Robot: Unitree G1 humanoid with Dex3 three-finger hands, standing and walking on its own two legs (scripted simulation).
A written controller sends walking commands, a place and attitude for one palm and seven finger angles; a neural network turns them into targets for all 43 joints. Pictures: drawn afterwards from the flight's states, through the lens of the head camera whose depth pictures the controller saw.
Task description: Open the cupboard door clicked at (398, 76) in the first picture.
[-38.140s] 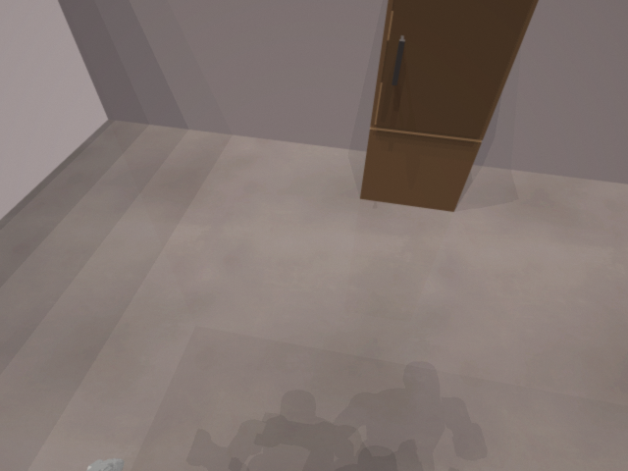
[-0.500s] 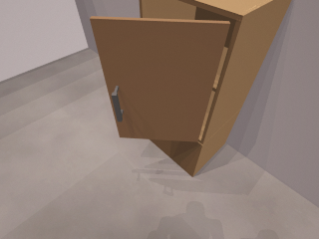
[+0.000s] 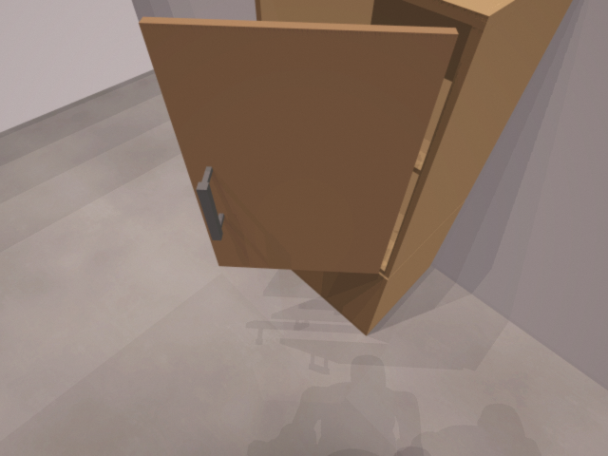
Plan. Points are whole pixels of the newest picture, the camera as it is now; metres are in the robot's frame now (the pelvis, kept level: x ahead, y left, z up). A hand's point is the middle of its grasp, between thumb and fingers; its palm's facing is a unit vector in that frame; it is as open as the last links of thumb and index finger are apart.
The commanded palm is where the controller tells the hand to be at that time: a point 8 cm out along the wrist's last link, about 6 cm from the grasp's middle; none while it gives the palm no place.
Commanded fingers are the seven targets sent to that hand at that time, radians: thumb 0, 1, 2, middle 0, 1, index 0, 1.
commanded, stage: come to a stop and stand still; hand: left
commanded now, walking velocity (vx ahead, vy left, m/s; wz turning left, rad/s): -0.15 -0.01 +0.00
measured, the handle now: (212, 205) +0.54 +0.21 -0.06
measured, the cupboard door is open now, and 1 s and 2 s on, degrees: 42 42 42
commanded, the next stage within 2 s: look again from close up in 0.74 s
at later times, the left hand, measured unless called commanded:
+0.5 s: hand out of the picture +0.05 +0.20 -0.17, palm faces +0.02 -0.97 -0.25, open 7.4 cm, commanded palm none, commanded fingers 0.00 0.90 0.90 -0.20 -0.30 -0.20 -0.30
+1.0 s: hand out of the picture +0.00 +0.18 -0.16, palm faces +0.01 -0.97 -0.23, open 7.4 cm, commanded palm none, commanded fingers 0.00 0.90 0.90 -0.20 -0.30 -0.20 -0.30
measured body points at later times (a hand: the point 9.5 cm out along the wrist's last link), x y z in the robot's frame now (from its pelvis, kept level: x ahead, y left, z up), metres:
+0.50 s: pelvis -0.01 +0.01 +0.00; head +0.01 +0.01 +0.45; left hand +0.04 +0.25 -0.15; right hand +0.07 -0.22 -0.15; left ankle -0.04 +0.10 -0.73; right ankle -0.01 -0.11 -0.73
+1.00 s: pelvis -0.01 +0.00 +0.01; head +0.01 -0.02 +0.46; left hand +0.00 +0.23 -0.14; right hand -0.01 -0.23 -0.15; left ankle -0.04 +0.10 -0.73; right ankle -0.01 -0.11 -0.73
